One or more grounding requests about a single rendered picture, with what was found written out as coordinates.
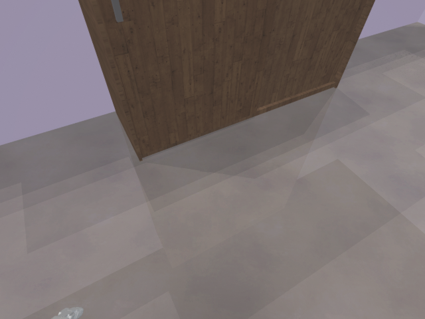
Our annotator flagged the wardrobe door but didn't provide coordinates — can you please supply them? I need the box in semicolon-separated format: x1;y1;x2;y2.
96;0;277;155
257;0;367;108

